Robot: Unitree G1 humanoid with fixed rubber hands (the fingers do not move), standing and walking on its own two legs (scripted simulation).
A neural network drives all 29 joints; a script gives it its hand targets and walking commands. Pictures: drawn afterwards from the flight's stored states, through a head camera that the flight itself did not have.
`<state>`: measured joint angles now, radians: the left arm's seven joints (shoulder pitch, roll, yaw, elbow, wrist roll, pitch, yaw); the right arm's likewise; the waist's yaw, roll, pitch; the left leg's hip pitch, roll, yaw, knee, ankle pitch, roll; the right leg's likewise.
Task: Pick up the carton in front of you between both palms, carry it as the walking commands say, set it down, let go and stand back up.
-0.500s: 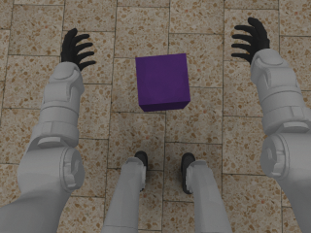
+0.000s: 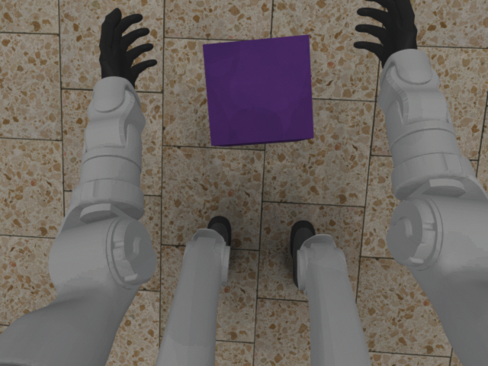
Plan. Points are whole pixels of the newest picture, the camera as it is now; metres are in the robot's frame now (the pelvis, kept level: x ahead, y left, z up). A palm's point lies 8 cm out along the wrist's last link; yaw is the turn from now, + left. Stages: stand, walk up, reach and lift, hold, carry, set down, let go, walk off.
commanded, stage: reach and lift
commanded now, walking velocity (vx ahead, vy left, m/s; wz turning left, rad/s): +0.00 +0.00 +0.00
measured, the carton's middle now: (258, 101) +0.51 +0.02 -0.47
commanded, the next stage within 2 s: none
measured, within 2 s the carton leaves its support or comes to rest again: leaves its support in 1.50 s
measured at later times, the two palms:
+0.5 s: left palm (170, 103) +0.49 +0.21 -0.37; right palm (348, 89) +0.52 -0.16 -0.37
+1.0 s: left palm (181, 106) +0.49 +0.19 -0.40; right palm (340, 93) +0.52 -0.16 -0.40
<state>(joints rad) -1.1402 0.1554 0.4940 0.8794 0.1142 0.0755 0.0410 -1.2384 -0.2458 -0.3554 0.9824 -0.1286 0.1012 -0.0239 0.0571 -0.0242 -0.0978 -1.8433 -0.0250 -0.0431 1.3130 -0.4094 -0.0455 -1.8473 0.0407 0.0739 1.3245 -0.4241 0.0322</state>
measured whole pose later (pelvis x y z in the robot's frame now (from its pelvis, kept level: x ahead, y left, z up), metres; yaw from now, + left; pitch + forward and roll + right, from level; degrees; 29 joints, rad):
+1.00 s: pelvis -0.06 +0.00 -0.23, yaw +1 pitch +37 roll +2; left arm -1.52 0.32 0.17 1.15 -0.20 0.06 0.13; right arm -1.60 -0.42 -0.01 1.21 0.21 0.08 -0.09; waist 0.04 0.00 0.40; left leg -2.26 -0.03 -0.03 2.18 -0.58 -0.06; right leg -2.26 0.04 0.05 2.22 -0.61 0.04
